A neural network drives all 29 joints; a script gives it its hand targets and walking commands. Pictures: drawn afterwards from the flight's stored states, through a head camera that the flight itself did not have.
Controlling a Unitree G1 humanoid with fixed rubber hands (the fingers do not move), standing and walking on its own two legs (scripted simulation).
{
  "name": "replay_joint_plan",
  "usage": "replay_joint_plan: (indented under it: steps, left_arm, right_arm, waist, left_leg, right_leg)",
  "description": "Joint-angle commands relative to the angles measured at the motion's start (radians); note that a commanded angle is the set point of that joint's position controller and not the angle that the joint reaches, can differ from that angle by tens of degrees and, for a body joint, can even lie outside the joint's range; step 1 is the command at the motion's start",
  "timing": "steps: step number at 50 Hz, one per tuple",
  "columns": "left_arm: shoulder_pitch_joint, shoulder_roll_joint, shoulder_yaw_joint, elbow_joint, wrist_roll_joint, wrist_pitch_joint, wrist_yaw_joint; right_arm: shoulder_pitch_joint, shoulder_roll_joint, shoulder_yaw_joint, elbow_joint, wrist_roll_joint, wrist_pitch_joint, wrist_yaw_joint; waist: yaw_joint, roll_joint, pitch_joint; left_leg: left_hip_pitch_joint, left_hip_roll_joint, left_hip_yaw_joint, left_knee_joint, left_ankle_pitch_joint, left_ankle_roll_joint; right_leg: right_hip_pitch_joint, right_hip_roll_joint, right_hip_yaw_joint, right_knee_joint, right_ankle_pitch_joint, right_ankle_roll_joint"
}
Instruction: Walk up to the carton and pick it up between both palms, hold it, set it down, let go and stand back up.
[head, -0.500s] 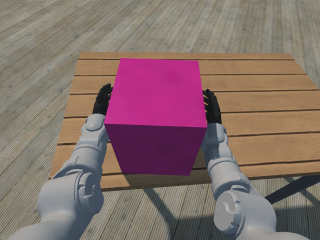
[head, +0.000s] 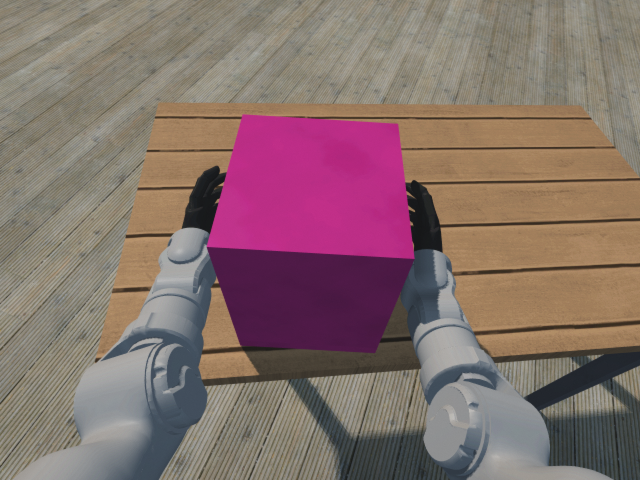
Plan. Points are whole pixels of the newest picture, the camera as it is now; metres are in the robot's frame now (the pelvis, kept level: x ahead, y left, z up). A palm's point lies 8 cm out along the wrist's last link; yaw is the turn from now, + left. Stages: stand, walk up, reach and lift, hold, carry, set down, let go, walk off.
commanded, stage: set down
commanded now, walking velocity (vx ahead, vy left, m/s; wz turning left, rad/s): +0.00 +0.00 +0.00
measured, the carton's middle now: (313, 242) +0.42 +0.01 +0.03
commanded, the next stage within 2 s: none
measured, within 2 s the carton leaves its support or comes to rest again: rests again in 0.78 s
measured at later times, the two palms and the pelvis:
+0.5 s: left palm (203, 226) +0.43 +0.16 +0.06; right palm (425, 247) +0.40 -0.13 +0.06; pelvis +0.00 +0.00 +0.00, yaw +0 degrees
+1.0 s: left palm (194, 240) +0.42 +0.18 +0.03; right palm (407, 261) +0.40 -0.12 +0.03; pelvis -0.01 +0.02 -0.01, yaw -1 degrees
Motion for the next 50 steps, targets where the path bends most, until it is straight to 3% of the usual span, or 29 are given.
replay_joint_plan:
  steps: [1,2,3,4,6,8,11,12,13,15,17,18,19,22,23,24,27,28,34,35,39,40,41,44,45,46,47,48,50]
  left_arm:
    - [-0.587,-0.518,-0.132,-0.049,0.139,-0.050,-0.127]
    - [-0.533,-0.447,-0.124,-0.024,0.123,-0.049,-0.116]
    - [-0.566,-0.491,-0.136,-0.051,0.129,-0.053,-0.119]
    - [-0.546,-0.438,-0.132,-0.044,0.119,-0.054,-0.112]
    - [-0.569,-0.471,-0.123,-0.048,0.137,-0.052,-0.113]
    - [-0.555,-0.403,-0.098,-0.054,0.141,-0.054,-0.104]
    - [-0.542,-0.411,-0.096,-0.068,0.142,-0.052,-0.096]
    - [-0.543,-0.427,-0.086,-0.038,0.144,-0.050,-0.104]
    - [-0.522,-0.396,-0.071,-0.044,0.156,-0.048,-0.103]
    - [-0.549,-0.388,-0.081,-0.066,0.158,-0.046,-0.097]
    - [-0.546,-0.384,-0.092,-0.061,0.153,-0.045,-0.100]
    - [-0.528,-0.287,-0.061,-0.071,0.138,-0.047,-0.087]
    - [-0.526,-0.341,-0.065,-0.065,0.154,-0.048,-0.090]
    - [-0.499,-0.168,-0.044,-0.080,0.127,-0.047,-0.058]
    - [-0.501,-0.149,-0.076,-0.092,0.102,-0.055,-0.045]
    - [-0.499,-0.044,-0.069,-0.110,0.078,-0.061,-0.018]
    - [-0.498,0.086,-0.083,-0.091,0.019,-0.064,0.025]
    - [-0.510,0.140,-0.107,-0.098,-0.015,-0.064,0.047]
    - [-0.515,0.215,-0.179,-0.045,-0.130,-0.084,0.075]
    - [-0.508,0.232,-0.198,-0.070,-0.157,-0.097,0.084]
    - [-0.489,0.246,-0.271,-0.115,-0.222,-0.126,0.095]
    - [-0.540,0.238,-0.278,-0.086,-0.230,-0.137,0.094]
    - [-0.538,0.234,-0.310,-0.103,-0.228,-0.140,0.103]
    - [-0.525,0.246,-0.316,-0.073,-0.241,-0.133,0.107]
    - [-0.548,0.255,-0.338,-0.055,-0.251,-0.135,0.112]
    - [-0.491,0.238,-0.351,-0.127,-0.250,-0.137,0.111]
    - [-0.504,0.228,-0.374,-0.127,-0.268,-0.136,0.117]
    - [-0.478,0.235,-0.359,-0.105,-0.265,-0.129,0.116]
    - [-0.481,0.219,-0.393,-0.148,-0.276,-0.129,0.123]
  right_arm:
    - [-0.571,0.677,0.134,-0.011,-0.154,-0.050,0.163]
    - [-0.532,0.578,0.145,-0.010,-0.128,-0.052,0.161]
    - [-0.558,0.621,0.119,-0.013,-0.152,-0.057,0.160]
    - [-0.544,0.548,0.115,-0.022,-0.136,-0.061,0.157]
    - [-0.557,0.595,0.098,-0.020,-0.158,-0.059,0.162]
    - [-0.517,0.530,0.096,-0.010,-0.145,-0.055,0.158]
    - [-0.525,0.527,0.069,-0.043,-0.149,-0.059,0.152]
    - [-0.538,0.545,0.057,-0.051,-0.167,-0.060,0.152]
    - [-0.503,0.525,0.071,-0.036,-0.158,-0.059,0.150]
    - [-0.528,0.502,0.048,-0.033,-0.161,-0.063,0.149]
    - [-0.514,0.521,0.060,-0.031,-0.160,-0.057,0.148]
    - [-0.479,0.422,0.061,-0.037,-0.140,-0.054,0.137]
    - [-0.504,0.478,0.070,-0.048,-0.150,-0.062,0.138]
    - [-0.458,0.326,0.066,-0.031,-0.097,-0.051,0.109]
    - [-0.454,0.286,0.062,-0.021,-0.078,-0.060,0.098]
    - [-0.434,0.167,0.051,-0.017,-0.048,-0.073,0.076]
    - [-0.433,0.066,0.099,0.013,0.029,-0.066,0.039]
    - [-0.422,-0.015,0.119,0.036,0.083,-0.067,0.024]
    - [-0.479,-0.084,0.240,0.023,0.215,-0.065,-0.020]
    - [-0.489,-0.108,0.257,-0.009,0.233,-0.081,-0.026]
    - [-0.459,-0.169,0.305,-0.025,0.314,-0.115,-0.037]
    - [-0.495,-0.162,0.310,0.002,0.322,-0.115,-0.031]
    - [-0.486,-0.203,0.289,0.026,0.323,-0.120,-0.035]
    - [-0.489,-0.214,0.313,0.047,0.338,-0.124,-0.039]
    - [-0.504,-0.243,0.285,0.075,0.335,-0.120,-0.037]
    - [-0.437,-0.244,0.315,0.068,0.361,-0.134,-0.036]
    - [-0.469,-0.268,0.305,0.048,0.366,-0.138,-0.034]
    - [-0.444,-0.268,0.324,0.063,0.373,-0.138,-0.032]
    - [-0.451,-0.296,0.306,0.066,0.385,-0.142,-0.029]
  waist:
    - [-0.010,0.053,-0.512]
    - [-0.003,0.049,-0.544]
    - [-0.019,0.058,-0.538]
    - [-0.014,0.060,-0.573]
    - [-0.014,0.066,-0.546]
    - [0.007,0.074,-0.536]
    - [-0.002,0.056,-0.530]
    - [-0.021,0.045,-0.521]
    - [-0.006,0.054,-0.492]
    - [-0.014,0.063,-0.519]
    - [-0.010,0.055,-0.506]
    - [0.006,0.042,-0.526]
    - [0.007,0.028,-0.498]
    - [0.016,0.038,-0.509]
    - [-0.007,0.055,-0.530]
    - [-0.005,0.068,-0.564]
    - [-0.009,0.059,-0.531]
    - [-0.015,0.080,-0.568]
    - [-0.008,0.047,-0.717]
    - [-0.007,0.058,-0.814]
    - [-0.011,0.124,-0.964]
    - [-0.013,0.117,-0.942]
    - [-0.036,0.161,-0.979]
    - [-0.006,0.178,-0.975]
    - [-0.029,0.175,-0.948]
    - [-0.030,0.202,-0.964]
    - [-0.034,0.222,-0.965]
    - [-0.013,0.223,-0.950]
    - [-0.032,0.243,-0.957]
  left_leg:
    - [0.130,-0.015,0.125,-0.022,0.311,-0.014]
    - [0.154,-0.010,0.126,-0.018,0.340,-0.019]
    - [0.149,-0.010,0.121,-0.018,0.336,-0.020]
    - [0.159,-0.007,0.121,-0.019,0.352,-0.023]
    - [0.163,-0.005,0.121,-0.014,0.346,-0.022]
    - [0.202,-0.001,0.126,-0.013,0.380,-0.022]
    - [0.191,-0.004,0.119,-0.002,0.373,-0.012]
    - [0.182,-0.005,0.120,-0.014,0.331,-0.014]
    - [0.168,-0.012,0.123,-0.015,0.332,-0.008]
    - [0.191,-0.006,0.119,-0.005,0.367,-0.014]
    - [0.179,-0.010,0.124,-0.003,0.351,-0.010]
    - [0.193,-0.006,0.133,-0.013,0.352,-0.004]
    - [0.148,-0.010,0.124,-0.016,0.328,0.000]
    - [0.139,-0.011,0.134,-0.021,0.328,0.010]
    - [0.150,-0.007,0.124,-0.010,0.355,-0.002]
    - [0.174,-0.002,0.123,0.007,0.391,-0.007]
    - [0.118,-0.006,0.124,0.015,0.322,0.002]
    - [0.125,-0.006,0.117,0.030,0.360,-0.006]
    - [0.008,-0.019,0.107,0.080,0.331,0.005]
    - [0.013,-0.016,0.103,0.095,0.383,-0.003]
    - [0.117,-0.003,0.080,0.170,0.574,-0.049]
    - [0.106,-0.002,0.081,0.173,0.552,-0.049]
    - [0.140,0.005,0.065,0.184,0.588,-0.066]
    - [0.228,0.010,0.060,0.210,0.651,-0.075]
    - [0.212,0.010,0.057,0.205,0.605,-0.085]
    - [0.280,0.009,0.055,0.216,0.686,-0.098]
    - [0.310,0.014,0.050,0.228,0.709,-0.103]
    - [0.320,0.019,0.042,0.236,0.740,-0.106]
    - [0.383,0.026,0.028,0.245,0.736,-0.117]
  right_leg:
    - [0.278,-0.027,-0.058,0.032,0.500,0.061]
    - [0.284,-0.019,-0.055,0.048,0.553,0.064]
    - [0.273,-0.021,-0.066,0.037,0.502,0.058]
    - [0.272,-0.016,-0.062,0.044,0.536,0.055]
    - [0.242,-0.016,-0.070,0.039,0.470,0.056]
    - [0.232,-0.010,-0.066,0.030,0.465,0.054]
    - [0.212,-0.011,-0.063,0.027,0.457,0.055]
    - [0.214,-0.010,-0.073,0.022,0.437,0.053]
    - [0.242,-0.019,-0.062,0.027,0.467,0.061]
    - [0.203,-0.013,-0.073,0.025,0.436,0.058]
    - [0.221,-0.013,-0.064,0.033,0.459,0.060]
    - [0.232,-0.015,-0.055,0.034,0.465,0.062]
    - [0.251,-0.020,-0.053,0.041,0.481,0.064]
    - [0.279,-0.022,-0.043,0.050,0.502,0.074]
    - [0.253,-0.015,-0.049,0.056,0.513,0.070]
    - [0.230,-0.014,-0.049,0.059,0.518,0.068]
    - [0.225,-0.014,-0.031,0.062,0.490,0.072]
    - [0.206,-0.004,-0.027,0.073,0.516,0.066]
    - [0.259,-0.012,0.007,0.139,0.651,0.079]
    - [0.282,-0.009,0.004,0.167,0.740,0.080]
    - [0.212,0.011,-0.006,0.183,0.755,0.061]
    - [0.166,0.011,-0.007,0.174,0.709,0.061]
    - [0.132,0.016,-0.016,0.182,0.697,0.053]
    - [0.025,0.028,-0.030,0.156,0.607,0.049]
    - [0.023,0.029,-0.034,0.141,0.552,0.037]
    - [0.030,0.042,-0.038,0.138,0.583,0.033]
    - [-0.034,0.048,-0.047,0.135,0.557,0.027]
    - [-0.056,0.047,-0.045,0.129,0.528,0.027]
    - [-0.143,0.057,-0.058,0.104,0.424,0.014]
